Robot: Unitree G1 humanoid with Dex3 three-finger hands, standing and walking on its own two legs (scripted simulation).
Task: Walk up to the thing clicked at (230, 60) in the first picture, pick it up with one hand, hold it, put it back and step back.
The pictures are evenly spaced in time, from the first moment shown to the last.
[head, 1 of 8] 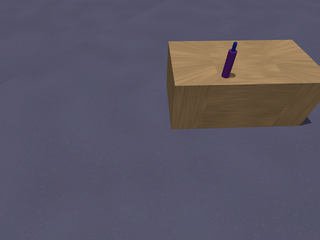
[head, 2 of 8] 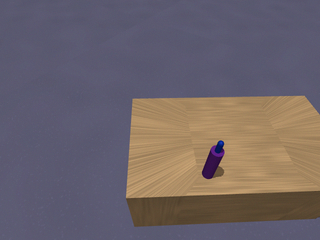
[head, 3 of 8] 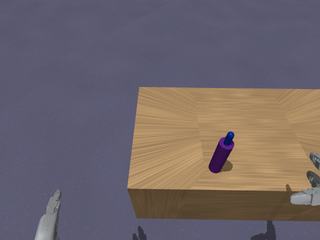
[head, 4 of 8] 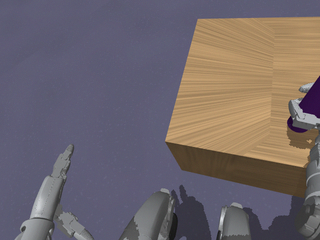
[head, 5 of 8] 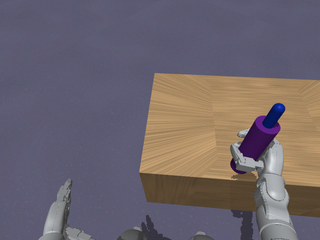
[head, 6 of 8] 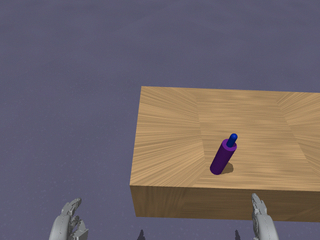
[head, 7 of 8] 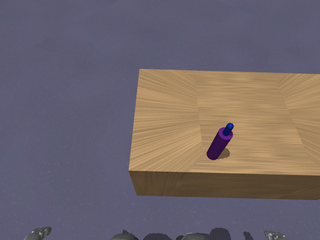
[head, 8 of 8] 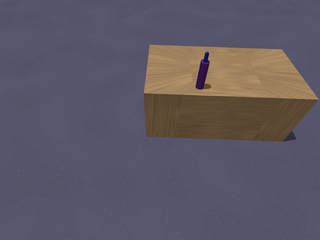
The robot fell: no
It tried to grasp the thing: yes
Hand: right
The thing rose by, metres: 0.26
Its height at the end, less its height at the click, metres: +0.00
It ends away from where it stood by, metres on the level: 0.01
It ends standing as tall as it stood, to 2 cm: yes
